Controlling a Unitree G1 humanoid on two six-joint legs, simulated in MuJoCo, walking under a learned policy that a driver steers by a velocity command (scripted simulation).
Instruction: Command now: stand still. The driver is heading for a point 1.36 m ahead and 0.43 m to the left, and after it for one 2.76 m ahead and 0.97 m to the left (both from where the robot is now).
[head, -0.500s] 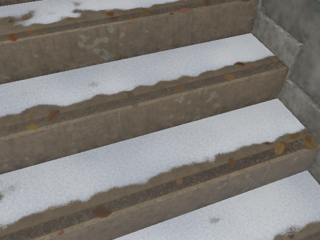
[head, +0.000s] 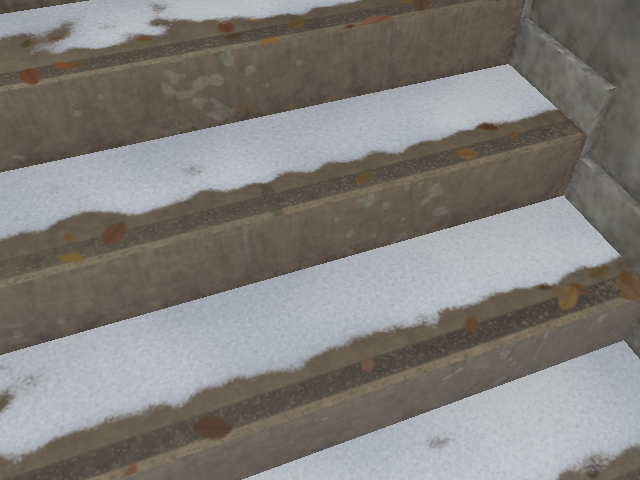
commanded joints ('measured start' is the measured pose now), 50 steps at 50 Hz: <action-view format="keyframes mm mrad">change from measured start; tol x2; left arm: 1 57 83 14 -9 -1 -5 1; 21 91 81 12 26 -5 -8 3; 50 118 84 13 26 -9 -12 2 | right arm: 1 62 -91 -16 -18 1 -4 -5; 50 126 -86 -22 -30 5 0 -11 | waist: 1 1 15 51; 50 1 7 70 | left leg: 1 -23 81 -72 -61 200 50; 16 -28 79 -75 -68 175 51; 50 -17 79 -79 -68 196 52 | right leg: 1 -15 -21 13 -42 158 -26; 50 -29 -29 6 -43 152 -16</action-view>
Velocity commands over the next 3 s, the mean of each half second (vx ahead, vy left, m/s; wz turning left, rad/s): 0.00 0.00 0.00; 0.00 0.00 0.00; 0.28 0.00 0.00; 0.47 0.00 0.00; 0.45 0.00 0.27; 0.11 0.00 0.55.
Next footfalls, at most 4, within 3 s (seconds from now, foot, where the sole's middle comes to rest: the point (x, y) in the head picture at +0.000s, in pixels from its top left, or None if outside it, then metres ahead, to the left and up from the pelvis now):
1.68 left None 0.34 0.09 -0.62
2.24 right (393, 312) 0.73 -0.10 -0.45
2.78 left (241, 187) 0.89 0.18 -0.29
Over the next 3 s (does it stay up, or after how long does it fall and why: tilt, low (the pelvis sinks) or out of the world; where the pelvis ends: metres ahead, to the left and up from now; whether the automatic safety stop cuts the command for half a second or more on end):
stays up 0.80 0.08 0.44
